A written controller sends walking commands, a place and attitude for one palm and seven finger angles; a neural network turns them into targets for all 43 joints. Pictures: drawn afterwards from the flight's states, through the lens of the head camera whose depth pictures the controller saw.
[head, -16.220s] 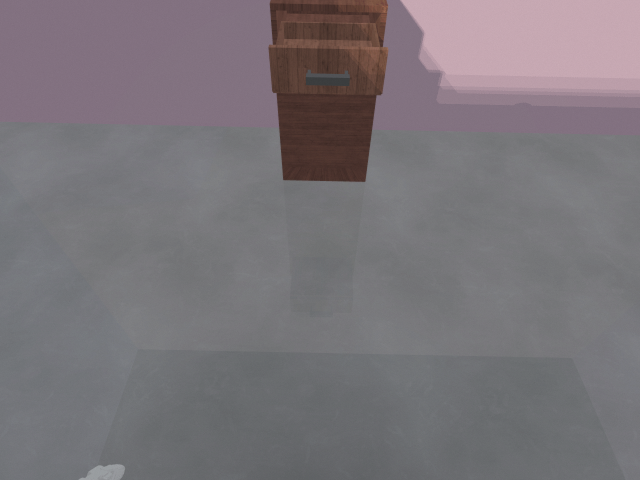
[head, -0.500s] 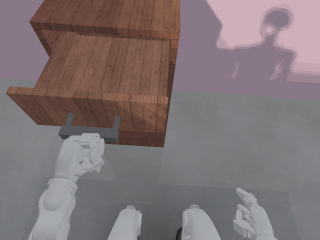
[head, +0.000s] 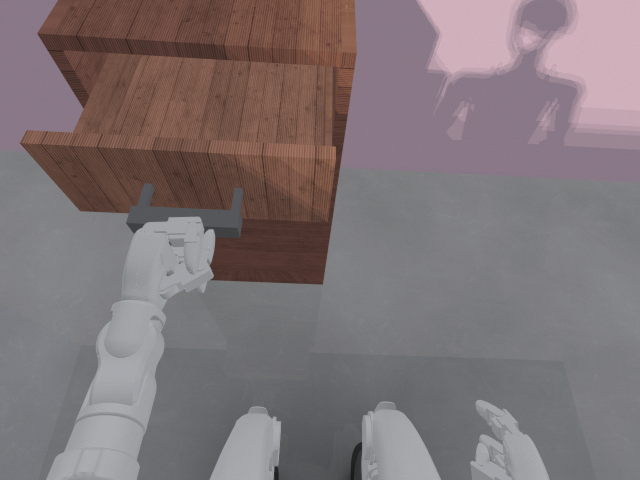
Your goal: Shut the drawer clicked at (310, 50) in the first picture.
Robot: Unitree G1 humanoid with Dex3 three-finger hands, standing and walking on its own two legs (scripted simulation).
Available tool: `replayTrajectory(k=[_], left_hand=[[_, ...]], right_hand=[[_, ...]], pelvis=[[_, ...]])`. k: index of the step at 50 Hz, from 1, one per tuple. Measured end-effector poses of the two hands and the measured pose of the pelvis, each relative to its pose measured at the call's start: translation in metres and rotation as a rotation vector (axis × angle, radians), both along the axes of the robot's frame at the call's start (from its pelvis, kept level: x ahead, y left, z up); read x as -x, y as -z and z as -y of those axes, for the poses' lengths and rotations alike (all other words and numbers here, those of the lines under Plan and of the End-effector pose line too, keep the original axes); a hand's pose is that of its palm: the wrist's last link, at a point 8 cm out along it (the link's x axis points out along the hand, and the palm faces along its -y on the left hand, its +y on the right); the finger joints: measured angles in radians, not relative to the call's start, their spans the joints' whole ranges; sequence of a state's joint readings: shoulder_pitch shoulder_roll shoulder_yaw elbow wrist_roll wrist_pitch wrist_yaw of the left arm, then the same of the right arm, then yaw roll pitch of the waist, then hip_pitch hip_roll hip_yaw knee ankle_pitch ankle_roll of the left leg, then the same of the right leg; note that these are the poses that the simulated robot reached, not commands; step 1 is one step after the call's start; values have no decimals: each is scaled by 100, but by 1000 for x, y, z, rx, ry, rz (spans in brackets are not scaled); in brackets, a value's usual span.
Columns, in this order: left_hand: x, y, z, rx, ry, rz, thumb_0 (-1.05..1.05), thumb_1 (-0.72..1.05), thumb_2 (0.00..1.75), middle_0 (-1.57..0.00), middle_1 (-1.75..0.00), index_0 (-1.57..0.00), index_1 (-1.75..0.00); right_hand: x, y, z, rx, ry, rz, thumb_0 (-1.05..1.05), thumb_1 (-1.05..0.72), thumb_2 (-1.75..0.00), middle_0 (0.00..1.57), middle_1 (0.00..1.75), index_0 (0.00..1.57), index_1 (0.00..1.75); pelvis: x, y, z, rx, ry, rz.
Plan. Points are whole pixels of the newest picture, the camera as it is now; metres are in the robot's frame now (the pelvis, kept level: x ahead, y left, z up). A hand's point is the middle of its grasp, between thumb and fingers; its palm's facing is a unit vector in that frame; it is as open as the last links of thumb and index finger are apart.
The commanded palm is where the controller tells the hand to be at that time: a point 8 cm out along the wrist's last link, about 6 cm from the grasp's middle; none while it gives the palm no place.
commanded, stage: push the drawer shut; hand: left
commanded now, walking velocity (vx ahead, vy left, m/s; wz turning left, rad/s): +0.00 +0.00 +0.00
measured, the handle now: (189, 207) +0.44 +0.18 +0.03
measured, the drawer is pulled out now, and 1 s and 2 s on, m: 0.16 0.03 0.00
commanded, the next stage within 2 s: pull the fist back off the drawer in 1.64 s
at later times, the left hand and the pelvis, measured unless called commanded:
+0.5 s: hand (217, 214) +0.43 +0.15 +0.03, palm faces -0.04 -1.00 -0.06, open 2.8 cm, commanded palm +0.42 +0.20 +0.04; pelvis +0.00 -0.01 +0.00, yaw +0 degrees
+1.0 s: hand (224, 177) +0.49 +0.14 +0.03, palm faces -0.03 -1.00 -0.06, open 2.9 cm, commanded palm +0.48 +0.19 +0.04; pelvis -0.01 -0.01 -0.01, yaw -1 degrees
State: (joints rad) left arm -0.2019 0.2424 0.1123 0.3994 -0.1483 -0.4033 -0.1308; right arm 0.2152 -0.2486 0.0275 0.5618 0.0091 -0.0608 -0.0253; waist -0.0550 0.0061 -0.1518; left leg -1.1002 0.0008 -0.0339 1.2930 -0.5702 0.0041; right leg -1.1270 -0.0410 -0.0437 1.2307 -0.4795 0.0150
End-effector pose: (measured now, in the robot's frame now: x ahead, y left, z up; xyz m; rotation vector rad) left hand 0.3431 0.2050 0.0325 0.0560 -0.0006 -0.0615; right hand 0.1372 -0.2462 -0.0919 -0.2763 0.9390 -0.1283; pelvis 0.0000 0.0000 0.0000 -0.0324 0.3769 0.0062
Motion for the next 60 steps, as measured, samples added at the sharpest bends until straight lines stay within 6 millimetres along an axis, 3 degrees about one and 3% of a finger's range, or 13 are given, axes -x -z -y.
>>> replayTrajectory(k=[12,32,60], left_hand=[[-36,0,2,-5,-13,-3,-7,70,87,-140,-160,-140,-160],[-85,-1,8,-11,-30,-1,-5,74,89,-140,-160,-140,-160],[-156,-3,9,-8,-35,-7,-4,74,90,-140,-160,-140,-160]], right_hand=[[12,4,8,5,27,-62,1,-90,-90,20,30,21,30],[58,15,26,12,92,-197,1,-90,-90,20,30,20,30],[121,24,25,35,149,-374,1,-90,-90,20,30,21,30]], pelvis=[[-2,-1,4,-2,3,-16],[-2,1,12,-10,11,-45],[8,15,8,6,20,-108]])
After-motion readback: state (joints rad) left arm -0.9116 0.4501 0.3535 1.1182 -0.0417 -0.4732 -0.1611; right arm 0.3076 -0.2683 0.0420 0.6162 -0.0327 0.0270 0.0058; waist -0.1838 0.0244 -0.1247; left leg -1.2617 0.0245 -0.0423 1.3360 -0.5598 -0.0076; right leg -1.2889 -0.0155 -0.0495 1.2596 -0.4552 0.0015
